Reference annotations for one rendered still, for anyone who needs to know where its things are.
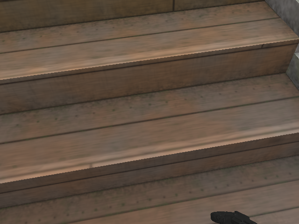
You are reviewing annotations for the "robot right hand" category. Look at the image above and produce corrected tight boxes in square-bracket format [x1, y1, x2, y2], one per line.
[210, 211, 257, 224]

